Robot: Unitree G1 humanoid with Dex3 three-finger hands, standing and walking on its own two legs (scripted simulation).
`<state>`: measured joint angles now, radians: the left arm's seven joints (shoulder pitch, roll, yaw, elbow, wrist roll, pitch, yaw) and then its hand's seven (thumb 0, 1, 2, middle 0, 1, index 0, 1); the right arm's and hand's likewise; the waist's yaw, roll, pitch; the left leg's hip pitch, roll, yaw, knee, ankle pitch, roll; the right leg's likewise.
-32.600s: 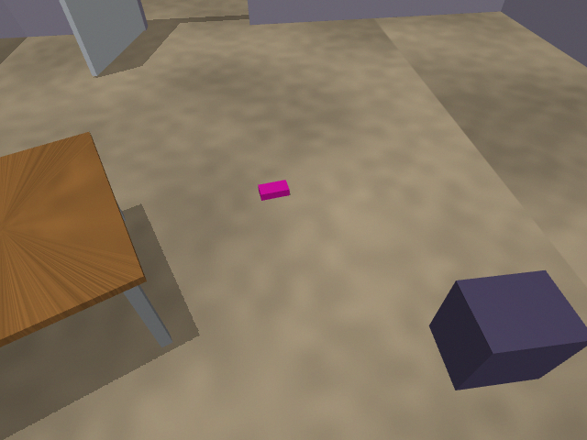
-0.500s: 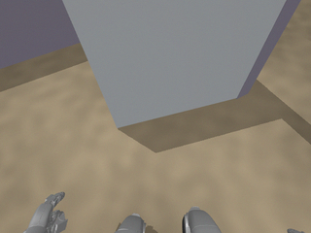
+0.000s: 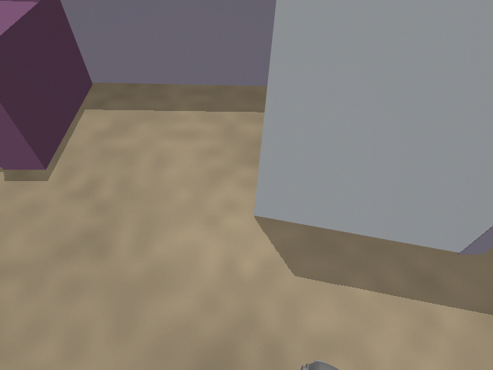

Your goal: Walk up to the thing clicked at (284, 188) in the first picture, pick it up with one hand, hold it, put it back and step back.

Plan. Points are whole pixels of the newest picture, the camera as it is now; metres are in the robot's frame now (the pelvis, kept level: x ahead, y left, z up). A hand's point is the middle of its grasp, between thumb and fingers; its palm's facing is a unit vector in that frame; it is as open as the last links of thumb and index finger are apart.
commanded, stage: walk up
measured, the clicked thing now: out of the picture -0.43 +1.36 -0.72
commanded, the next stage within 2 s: none
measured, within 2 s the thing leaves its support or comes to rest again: neither
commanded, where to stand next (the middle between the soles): +0.10 +0.01 m, yaw +22 degrees
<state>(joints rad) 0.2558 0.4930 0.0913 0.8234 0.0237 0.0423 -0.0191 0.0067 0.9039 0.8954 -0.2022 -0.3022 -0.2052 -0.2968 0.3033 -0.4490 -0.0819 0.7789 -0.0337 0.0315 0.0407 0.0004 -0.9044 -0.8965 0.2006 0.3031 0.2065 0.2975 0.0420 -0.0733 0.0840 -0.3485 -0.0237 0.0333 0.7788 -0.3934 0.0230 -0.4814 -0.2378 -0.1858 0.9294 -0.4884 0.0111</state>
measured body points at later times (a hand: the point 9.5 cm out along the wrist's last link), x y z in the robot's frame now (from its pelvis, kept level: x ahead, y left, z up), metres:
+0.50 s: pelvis +0.01 -0.02 +0.02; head +0.06 -0.03 +0.47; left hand -0.01 +0.31 -0.07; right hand +0.21 -0.29 -0.10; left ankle +0.01 +0.13 -0.65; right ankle +0.06 -0.13 -0.71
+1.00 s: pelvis +0.03 -0.06 +0.01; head +0.05 +0.00 +0.45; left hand -0.07 +0.27 -0.11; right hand +0.31 -0.26 -0.07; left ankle +0.03 +0.13 -0.71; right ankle +0.14 -0.16 -0.69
